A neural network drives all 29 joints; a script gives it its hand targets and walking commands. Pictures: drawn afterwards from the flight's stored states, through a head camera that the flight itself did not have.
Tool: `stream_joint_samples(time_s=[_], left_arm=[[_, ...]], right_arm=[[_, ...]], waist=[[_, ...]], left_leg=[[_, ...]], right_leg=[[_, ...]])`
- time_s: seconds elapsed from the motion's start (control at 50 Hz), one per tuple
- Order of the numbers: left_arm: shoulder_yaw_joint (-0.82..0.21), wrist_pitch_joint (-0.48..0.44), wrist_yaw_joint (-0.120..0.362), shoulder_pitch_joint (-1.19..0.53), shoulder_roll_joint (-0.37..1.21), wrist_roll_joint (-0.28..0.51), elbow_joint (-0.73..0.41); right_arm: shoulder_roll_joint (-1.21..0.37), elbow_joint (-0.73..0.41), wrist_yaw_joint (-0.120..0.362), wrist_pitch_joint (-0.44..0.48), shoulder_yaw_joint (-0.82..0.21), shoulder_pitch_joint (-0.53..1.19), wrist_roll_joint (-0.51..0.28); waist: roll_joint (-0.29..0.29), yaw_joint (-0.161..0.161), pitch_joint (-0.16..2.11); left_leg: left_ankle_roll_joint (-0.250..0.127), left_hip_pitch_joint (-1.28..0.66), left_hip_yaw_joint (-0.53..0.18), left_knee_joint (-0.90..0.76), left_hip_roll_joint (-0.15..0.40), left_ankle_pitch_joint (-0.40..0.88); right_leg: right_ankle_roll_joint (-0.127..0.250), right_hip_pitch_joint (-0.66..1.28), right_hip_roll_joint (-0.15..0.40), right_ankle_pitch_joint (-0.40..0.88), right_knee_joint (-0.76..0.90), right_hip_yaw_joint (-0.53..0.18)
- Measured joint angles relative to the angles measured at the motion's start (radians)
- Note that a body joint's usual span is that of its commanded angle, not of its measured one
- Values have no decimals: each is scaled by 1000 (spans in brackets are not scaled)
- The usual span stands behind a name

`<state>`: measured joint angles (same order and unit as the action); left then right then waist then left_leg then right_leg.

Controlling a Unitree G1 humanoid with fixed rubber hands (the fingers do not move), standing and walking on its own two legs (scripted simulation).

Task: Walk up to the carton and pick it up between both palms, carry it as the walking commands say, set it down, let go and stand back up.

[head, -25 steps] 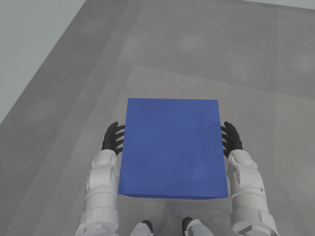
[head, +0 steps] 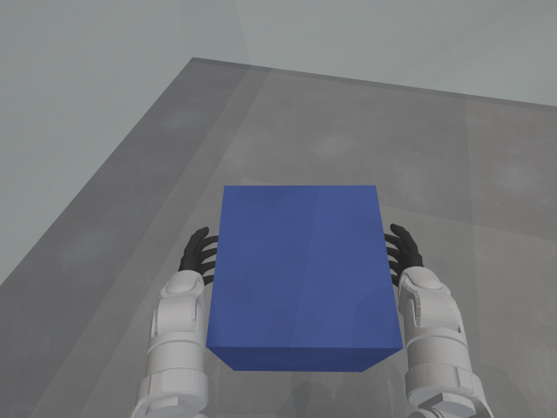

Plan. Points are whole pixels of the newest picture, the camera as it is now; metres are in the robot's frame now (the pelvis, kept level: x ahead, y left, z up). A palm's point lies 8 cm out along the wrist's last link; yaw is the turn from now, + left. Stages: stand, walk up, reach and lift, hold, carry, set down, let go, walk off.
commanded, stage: reach and lift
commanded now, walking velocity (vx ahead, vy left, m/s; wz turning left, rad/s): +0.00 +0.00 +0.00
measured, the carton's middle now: (298, 286) +0.34 -0.01 -0.06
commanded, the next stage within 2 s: hold in 1.62 s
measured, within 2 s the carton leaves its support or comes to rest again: neither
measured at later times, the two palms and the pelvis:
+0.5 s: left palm (185, 289) +0.30 +0.15 +0.04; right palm (426, 285) +0.29 -0.17 +0.04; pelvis +0.03 +0.00 +0.02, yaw -1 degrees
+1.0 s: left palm (182, 274) +0.31 +0.15 +0.06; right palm (424, 272) +0.30 -0.17 +0.05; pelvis +0.00 +0.01 +0.01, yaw -2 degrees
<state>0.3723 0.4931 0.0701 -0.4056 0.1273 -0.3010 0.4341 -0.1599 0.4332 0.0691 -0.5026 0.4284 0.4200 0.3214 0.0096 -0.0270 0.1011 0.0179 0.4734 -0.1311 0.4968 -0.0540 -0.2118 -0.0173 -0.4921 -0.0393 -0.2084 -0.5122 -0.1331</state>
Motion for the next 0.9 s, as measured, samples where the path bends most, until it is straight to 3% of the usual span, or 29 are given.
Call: stream_joint_samples(time_s=[0.14, 0.24, 0.46, 0.6, 0.68, 0.76, 0.82, 0.9], left_arm=[[-52, 48, -16, 71, -4, 34, -35], [-90, 62, -20, 130, 18, 49, -89], [-162, 156, -17, 266, 3, 53, -241], [-134, 196, -17, 238, 6, 86, -303], [-97, 202, -13, 158, 9, 76, -285], [-57, 220, -1, 88, 14, 24, -196], [-40, 222, -1, 66, 23, -4, -129], [-57, 221, -25, 85, 31, 6, -141]], right_arm=[[-3, -50, -2, -40, -49, -89, 6], [14, -152, -10, -78, -101, -182, -42], [27, -243, -20, -174, -199, -265, -75], [23, -297, -27, -215, -210, -227, -81], [8, -274, -13, -214, -157, -145, -60], [6, -180, 0, -220, -105, -82, -20], [21, -119, 9, -228, -90, -64, 0], [40, -108, 13, -215, -106, -78, -19]], waist=[[-28, -17, 3], [-20, -21, 18], [-3, 7, -56], [-3, 9, -128], [-4, -2, -140], [-8, -13, -145], [-12, -6, -155], [-15, 6, -163]], left_leg=[[-8, -132, -2, -91, 8, 11], [-7, -219, 2, -136, 22, 6], [-4, -415, 11, -226, 39, 31], [-9, -421, 4, -195, 25, 44], [-13, -406, 4, -170, 15, 47], [-18, -420, 11, -157, 10, 43], [-22, -430, 28, -152, 9, 36], [-25, -426, 45, -153, 9, 31]], right_leg=[[2, 135, 5, 14, 97, 2], [9, 223, -2, 18, 151, -3], [16, 417, -7, 50, 244, -11], [6, 430, 4, 59, 219, -1], [0, 417, 11, 60, 196, 2], [-3, 429, 18, 48, 179, 3], [-1, 429, 25, 37, 165, 2], [-10, 416, 27, 43, 157, -8]])
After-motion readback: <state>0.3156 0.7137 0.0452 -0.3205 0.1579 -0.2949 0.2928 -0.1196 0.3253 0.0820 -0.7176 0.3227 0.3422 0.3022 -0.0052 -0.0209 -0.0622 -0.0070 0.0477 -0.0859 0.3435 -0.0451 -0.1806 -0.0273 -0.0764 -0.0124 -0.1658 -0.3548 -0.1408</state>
